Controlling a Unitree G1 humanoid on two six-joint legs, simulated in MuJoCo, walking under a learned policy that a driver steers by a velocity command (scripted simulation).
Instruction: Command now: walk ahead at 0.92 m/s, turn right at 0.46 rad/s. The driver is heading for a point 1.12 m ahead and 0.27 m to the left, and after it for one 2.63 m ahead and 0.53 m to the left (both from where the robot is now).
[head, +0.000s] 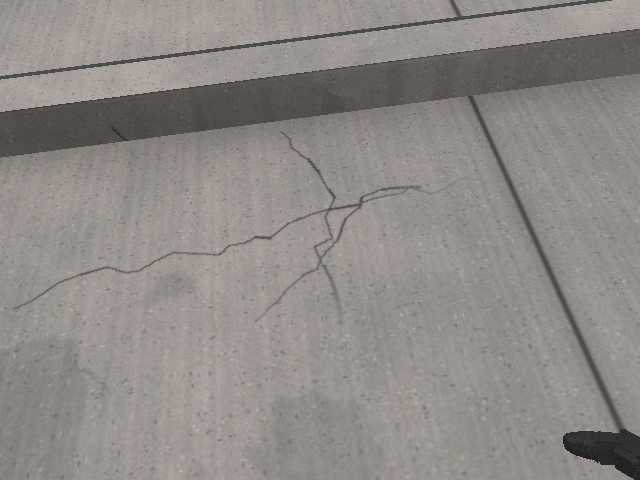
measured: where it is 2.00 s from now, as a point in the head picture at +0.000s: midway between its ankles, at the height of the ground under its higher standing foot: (346, 375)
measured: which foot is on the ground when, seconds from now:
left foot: up 0.00-0.18, down 0.20-0.58, up 0.60-0.98, down 1.00-1.00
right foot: down 0.00-0.18, up 0.20-0.56, down 0.58-1.00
